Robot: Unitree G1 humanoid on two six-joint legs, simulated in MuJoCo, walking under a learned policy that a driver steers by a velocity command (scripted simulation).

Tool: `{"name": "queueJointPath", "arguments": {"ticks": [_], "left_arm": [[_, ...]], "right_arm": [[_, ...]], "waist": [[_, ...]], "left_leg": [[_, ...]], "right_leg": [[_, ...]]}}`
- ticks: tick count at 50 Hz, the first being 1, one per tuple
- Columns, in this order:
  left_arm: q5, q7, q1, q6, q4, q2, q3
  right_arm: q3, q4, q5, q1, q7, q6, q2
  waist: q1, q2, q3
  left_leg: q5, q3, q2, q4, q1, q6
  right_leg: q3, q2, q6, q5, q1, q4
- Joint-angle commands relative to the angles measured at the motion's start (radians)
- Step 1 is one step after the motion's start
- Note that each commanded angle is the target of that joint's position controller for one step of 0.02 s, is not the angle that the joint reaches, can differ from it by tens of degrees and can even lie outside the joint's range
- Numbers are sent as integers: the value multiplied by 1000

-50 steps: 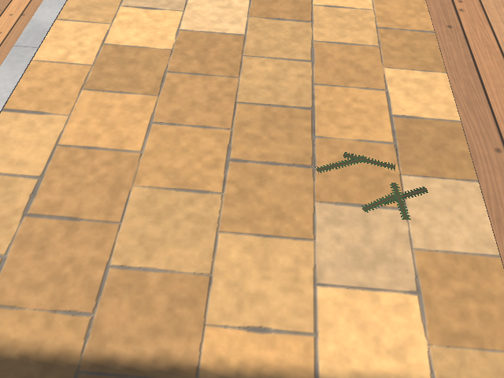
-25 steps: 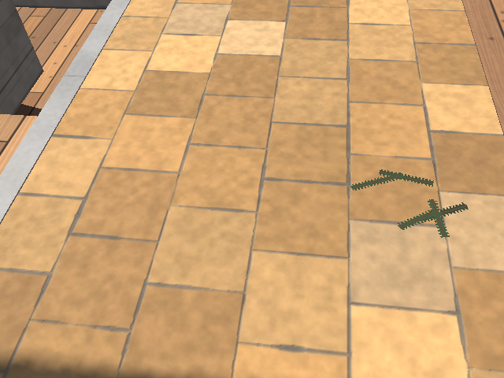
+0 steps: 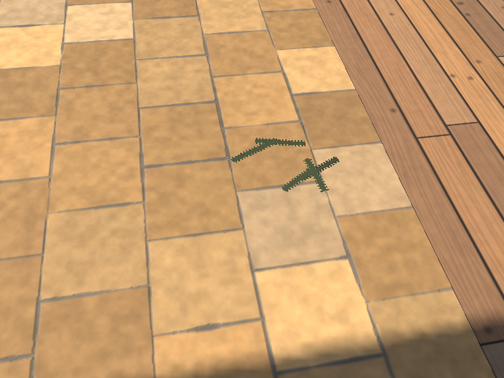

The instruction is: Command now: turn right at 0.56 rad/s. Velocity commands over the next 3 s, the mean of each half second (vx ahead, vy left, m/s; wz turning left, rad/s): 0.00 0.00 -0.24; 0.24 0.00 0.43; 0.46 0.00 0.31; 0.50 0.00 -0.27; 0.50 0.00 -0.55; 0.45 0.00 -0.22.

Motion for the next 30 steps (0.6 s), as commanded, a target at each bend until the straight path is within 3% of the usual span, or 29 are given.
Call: {"name": "queueJointPath", "arguments": {"ticks": [1, 6, 8, 9, 10, 11, 12, 13, 15, 17, 19, 21, 23, 28, 30], "left_arm": [[-7, -7, -74, -10, -101, 58, 4], [-15, 1, -49, -18, -123, 46, -4], [5, 16, 17, -38, -104, 49, -6], [24, 29, 54, -55, -103, 129, 10], [6, 33, 59, -62, -116, 242, 29], [-9, 40, 111, -65, -90, 182, 23], [-8, 44, 46, -66, -91, 116, -2], [-2, 49, -33, -63, -100, 73, -17], [-3, 61, -67, -67, -98, 60, -26], [-2, 62, -53, -75, -82, 39, -39], [7, 65, -46, -83, -57, 16, -55], [14, 71, -33, -82, -35, 55, -47], [10, 75, -17, -75, -23, 97, -32], [7, 82, -16, -65, -13, 101, -15], [10, 79, -8, -63, -12, 116, -3]], "right_arm": [[-53, -34, -3, 48, 5, -6, -183], [-64, -22, 2, 26, 23, -1, -205], [-63, -12, 15, 14, 24, 5, -197], [-49, -25, 10, 43, 28, 9, -143], [-23, -79, 6, 22, 25, 17, -59], [-33, -61, 3, -17, 14, 35, -115], [-38, -49, 16, -18, 19, 43, -121], [-40, -29, 21, -7, 23, 41, -126], [-48, 4, 1, 35, 31, 41, -143], [-40, 31, 7, 65, 38, 45, -114], [-25, 49, 14, 58, 43, 50, -73], [-26, 48, 13, 20, 42, 52, -82], [-34, 44, 15, 10, 39, 49, -107], [-32, 37, 20, 14, 37, 33, -83], [-30, 38, 14, 32, 46, 27, -72]], "waist": [[-38, 184, -75], [-20, 209, -96], [36, 134, -111], [38, -64, -148], [31, -233, -128], [83, -115, -157], [40, -91, -98], [7, -80, -57], [-10, -108, -67], [-15, -66, -107], [-5, -69, -93], [19, -99, -61], [29, -99, -55], [23, -72, -69], [17, -74, -96]], "left_leg": [[533, -152, 272, -48, 162, 159], [568, -109, 277, 34, 89, 133], [418, -57, 238, 152, -13, 58], [144, 11, 166, 349, -182, -9], [-379, 23, -6, 471, -368, -59], [-387, -101, 34, 583, -315, -66], [-323, -121, 39, 613, -318, -65], [-251, -131, 48, 581, -304, -66], [-168, -110, 32, 572, -271, -75], [-144, -113, 23, 532, -218, -83], [-138, -121, 22, 396, -155, -88], [-146, -113, 1, 323, -134, -81], [-175, -105, -9, 322, -156, -71], [-232, -78, -4, 320, -175, -43], [-218, -46, -19, 242, -113, -13]], "right_leg": [[-45, -14, -9, -25, -61, -104], [-101, 8, -56, -5, 111, -322], [-69, 8, -84, 238, 284, -607], [181, -178, -118, 336, 442, -704], [457, -437, -278, 774, 433, -672], [384, -424, -354, 764, 387, -640], [297, -357, -339, 712, 340, -650], [227, -289, -291, 643, 298, -670], [152, -220, -253, 733, 313, -660], [112, -217, -246, 753, 328, -656], [80, -209, -228, 640, 304, -673], [83, -215, -228, 548, 285, -665], [109, -247, -249, 540, 293, -643], [130, -307, -282, 628, 316, -589], [130, -302, -267, 290, 286, -616]]}}
Next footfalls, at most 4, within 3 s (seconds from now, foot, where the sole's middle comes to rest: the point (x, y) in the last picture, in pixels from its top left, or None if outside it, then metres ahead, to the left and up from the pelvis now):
0.18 right None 0.02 -0.12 -0.78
0.66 left None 0.00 0.06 -0.78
1.12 right None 0.34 -0.09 -0.78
1.62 left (172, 351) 0.53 0.19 -0.78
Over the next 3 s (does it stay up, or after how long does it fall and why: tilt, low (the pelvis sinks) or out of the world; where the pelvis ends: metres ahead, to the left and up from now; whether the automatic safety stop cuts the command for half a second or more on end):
stays up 1.14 0.12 0.00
